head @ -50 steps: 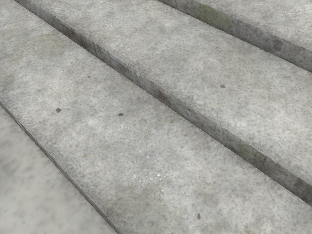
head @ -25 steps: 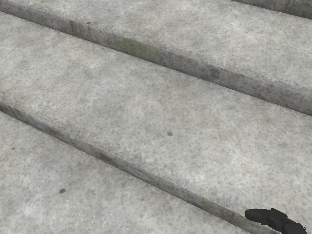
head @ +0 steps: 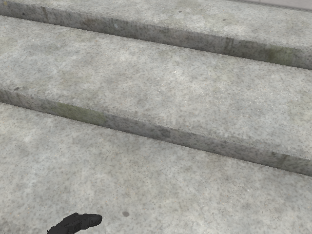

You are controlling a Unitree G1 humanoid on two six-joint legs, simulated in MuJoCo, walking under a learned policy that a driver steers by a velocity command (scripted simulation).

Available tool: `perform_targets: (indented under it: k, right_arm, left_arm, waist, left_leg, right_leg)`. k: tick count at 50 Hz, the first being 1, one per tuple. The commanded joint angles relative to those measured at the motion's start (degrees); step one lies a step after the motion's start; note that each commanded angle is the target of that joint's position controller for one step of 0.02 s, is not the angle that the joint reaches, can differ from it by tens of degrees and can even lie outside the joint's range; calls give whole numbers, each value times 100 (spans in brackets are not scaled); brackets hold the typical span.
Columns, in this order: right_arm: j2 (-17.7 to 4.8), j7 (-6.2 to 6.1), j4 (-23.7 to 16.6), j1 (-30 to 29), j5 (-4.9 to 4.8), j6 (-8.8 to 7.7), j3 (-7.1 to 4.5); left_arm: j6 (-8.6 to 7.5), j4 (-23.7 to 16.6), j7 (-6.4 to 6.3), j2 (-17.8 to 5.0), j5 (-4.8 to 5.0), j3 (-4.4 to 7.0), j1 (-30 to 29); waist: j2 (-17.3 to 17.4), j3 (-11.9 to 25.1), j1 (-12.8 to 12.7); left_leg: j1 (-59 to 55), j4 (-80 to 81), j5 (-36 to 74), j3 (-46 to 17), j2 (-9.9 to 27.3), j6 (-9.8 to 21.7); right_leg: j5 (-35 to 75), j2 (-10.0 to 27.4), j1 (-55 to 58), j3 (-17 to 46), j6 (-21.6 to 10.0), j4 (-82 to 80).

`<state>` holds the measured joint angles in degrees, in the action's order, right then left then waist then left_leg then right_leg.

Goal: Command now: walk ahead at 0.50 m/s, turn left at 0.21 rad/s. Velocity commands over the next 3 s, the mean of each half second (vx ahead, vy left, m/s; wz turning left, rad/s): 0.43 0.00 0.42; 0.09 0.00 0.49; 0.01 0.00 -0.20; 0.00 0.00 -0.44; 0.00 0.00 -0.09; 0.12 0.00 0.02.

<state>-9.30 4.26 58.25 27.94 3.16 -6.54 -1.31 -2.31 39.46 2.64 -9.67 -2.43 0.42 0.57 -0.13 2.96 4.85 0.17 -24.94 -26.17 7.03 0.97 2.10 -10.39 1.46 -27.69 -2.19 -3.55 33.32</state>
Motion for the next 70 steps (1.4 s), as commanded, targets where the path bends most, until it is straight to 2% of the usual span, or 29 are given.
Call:
perform_targets:
  k: [1, 2, 3, 5, 6, 8, 11, 16, 19, 20, 22, 23, 24, 25, 28, 30, 32, 36, 38, 40, 45, 52, 56, 58, 59, 63, 68, 69, 70]
  right_arm:
    - [-181, 78, -579, 505, 171, -144, 98]
    - [-567, 189, -574, -675, -98, -89, -107]
    - [-424, 141, -651, -968, -239, -83, -107]
    - [-451, 41, -638, -1067, 21, -12, -176]
    - [-301, -202, -1086, -1283, -323, 175, -219]
    - [31, -315, -1229, -1287, -225, 400, -111]
    - [71, -420, -1939, -2106, -182, 597, -72]
    - [23, -616, -2921, -3379, -113, 632, 49]
    - [232, -331, -3148, -3403, -167, 627, 265]
    - [18, -285, -2960, -3008, -208, 665, 170]
    - [-535, -240, -2474, -1012, -218, 652, -68]
    - [-906, -236, -2299, -283, -204, 592, -221]
    - [-1743, -286, -2278, -996, -216, 504, -427]
    - [-2141, -437, -2570, -1171, -223, 562, -630]
    - [-1134, -467, -2221, -1781, -251, 526, -447]
    - [-719, -522, -2070, -1972, -243, 515, -317]
    - [-785, -566, -2055, -1838, -244, 491, -312]
    - [-1233, -567, -2239, -1519, -219, 417, -443]
    - [-1629, -718, -2749, -2169, -456, 537, -543]
    - [-1621, -840, -2995, -2312, -424, 703, -489]
    - [-1206, -822, -3046, -1840, -310, 781, -234]
    - [-1103, -802, -3070, -1909, -255, 773, -105]
    - [-638, -764, -2899, -2168, -214, 709, 43]
    - [-673, -721, -2740, -2102, -207, 688, -13]
    - [-892, -645, -2458, -1170, -89, 576, -115]
    - [-945, -518, -2320, -1418, -92, 528, -207]
    - [-947, -683, -2282, -1705, -256, 580, -288]
    - [-892, -720, -2334, -1658, -279, 556, -297]
    - [-626, -716, -2486, -1453, -210, 555, -234]
  left_arm:
    - [-177, 524, -226, -1392, 42, 469, 3170]
    - [-166, 1012, -288, -1234, -179, 563, 3941]
    - [-201, 1115, -304, -1267, -137, 596, 3306]
    - [-103, 1121, -249, -183, 6, 262, 2398]
    - [-260, 1052, -249, -186, -10, 227, 2141]
    - [-461, 1241, -306, -409, 103, 267, 1965]
    - [-580, 1567, -336, -561, 30, 280, 2260]
    - [-526, 1932, -416, -714, -9, 255, 2870]
    - [-306, 1835, -564, -729, 196, 218, 2711]
    - [-291, 1674, -567, -896, 305, 242, 2737]
    - [-304, 1334, -463, -2018, 402, 564, 2279]
    - [-376, 1172, -360, -2120, 488, 657, 2120]
    - [-401, 682, -188, -953, 441, 409, 2509]
    - [-394, 524, -107, -1032, 324, 410, 2784]
    - [-142, 239, -366, -417, 105, 263, 2091]
    - [129, -47, -522, -315, -7, 180, 1915]
    - [301, -267, -597, -497, 10, 189, 1630]
    - [444, -449, -624, -673, 4, 238, 1210]
    - [337, -662, -733, -649, 211, 317, 679]
    - [317, -615, -818, -666, 249, 348, 655]
    - [273, -653, -874, -731, 276, 402, 561]
    - [208, -758, -834, -845, 255, 391, 577]
    - [202, -580, -684, -703, 249, 331, 876]
    - [202, -561, -614, -678, 268, 325, 746]
    - [473, -376, -487, -800, 3, 308, 900]
    - [545, -297, -414, -945, 229, 385, 1066]
    - [315, -222, -442, -782, 181, 331, 1407]
    - [257, -251, -440, -1026, 94, 381, 1440]
    - [220, -383, -443, -1497, 21, 455, 1538]
  waist:
    - [-1321, 2546, -1382]
    - [-761, 1131, -1873]
    - [-732, 72, -1493]
    - [-580, -48, -888]
    - [305, -117, -469]
    - [-38, -420, -236]
    - [-665, -880, -228]
    - [-285, -1156, -293]
    - [-170, -638, -256]
    - [-135, -238, -234]
    - [-1096, 1239, 625]
    - [-1099, 1767, 997]
    - [939, 2163, 120]
    - [1373, 3282, 1]
    - [-433, 1251, -600]
    - [20, 384, -891]
    - [-174, 105, -881]
    - [-63, 427, -640]
    - [276, 641, -662]
    - [340, 575, -623]
    - [520, 298, -349]
    - [586, 262, -277]
    - [462, 368, -363]
    - [544, 244, -257]
    - [422, 78, 0]
    - [801, 64, -247]
    - [540, 283, -688]
    - [174, 481, -665]
    - [-962, 686, -535]
  left_leg:
    - [3934, -3666, 780, -520, -393, -32]
    - [5055, -5192, -242, -1126, -347, 134]
    - [5487, -5950, 298, -1276, -21, 372]
    - [5305, -6413, 736, -1235, 220, 767]
    - [4812, -6447, 827, -1020, 216, 352]
    - [5078, -6754, 695, -917, 282, 151]
    - [6085, -7506, 498, -961, 208, 197]
    - [7766, -7336, -381, -595, 223, 555]
    - [5053, -4479, 792, 242, 337, 673]
    - [3670, -3951, 1070, 716, -130, 635]
    - [1987, -3387, 870, 479, -709, 853]
    - [884, -2092, 1567, -446, -679, 995]
    - [-735, -1075, 4068, -3343, 999, 1507]
    - [-1061, -213, 5996, -5695, 1743, 1927]
    - [1071, -444, 3686, -4036, 1043, 1479]
    - [2206, -350, 3543, -3188, 564, 1255]
    - [2498, 16, 3910, -2766, 483, 955]
    - [1907, 359, 4551, -2786, 478, 174]
    - [1734, 768, 3004, -3206, 227, -173]
    - [1466, 957, 1501, -3192, 166, -383]
    - [734, 810, 829, -3391, 423, 88]
    - [263, 448, 2484, -3385, 591, 342]
    - [346, 329, 3297, -2900, 547, 287]
    - [545, 429, 3408, -2700, 539, 334]
    - [528, 721, 3853, -2499, 563, 292]
    - [444, 260, 5141, -2339, 695, 633]
    - [706, -579, 4922, -2135, 709, 752]
    - [1255, -934, 3794, -2026, 509, 455]
    - [2188, -1962, 1156, -1416, -26, 132]
  right_leg:
    - [2447, 2234, 6525, 3254, -2518, -698]
    - [1069, 2126, 5536, 3667, -1818, -1459]
    - [371, 2010, 4263, 2755, -1403, -1607]
    - [540, 1818, 2964, 1786, -1360, -2060]
    - [699, 1683, 2532, 1502, -719, -2002]
    - [668, 1700, 1891, 803, -494, -2303]
    - [647, 1764, 1590, 268, -454, -2706]
    - [909, 1557, 2709, -532, -241, -2947]
    - [2804, 1140, 1989, -1243, -253, -3238]
    - [4800, 1145, 1862, -1283, -405, -2791]
    - [8122, 1430, 2828, -1226, -210, -135]
    - [6962, 1198, 2604, -1138, 181, 1632]
    - [-991, 82, 235, -928, 718, 4386]
    - [-1329, -477, -310, 403, 612, 6394]
    - [-525, 114, -970, 535, 390, 6682]
    - [-824, 208, -1203, 675, 372, 6542]
    - [-1020, 338, -1104, 682, 475, 5431]
    - [-446, 344, -1212, 607, 574, 4298]
    - [-437, 18, -1592, 805, 606, 4236]
    - [-128, -51, -1943, 879, 733, 4049]
    - [206, 83, -2698, 1051, 907, 4197]
    - [-40, 195, -2568, 1033, 997, 4249]
    - [37, 426, -1634, 1091, 1039, 3036]
    - [-163, 433, -979, 907, 1009, 2179]
    - [-571, 84, -744, 427, 840, 1726]
    - [-1304, -139, 33, 342, 494, 1158]
    - [-316, -300, 1391, 298, 167, -805]
    - [586, 112, 2087, 1017, 12, -1022]
    - [2413, 1405, 2838, 2494, -336, -1193]
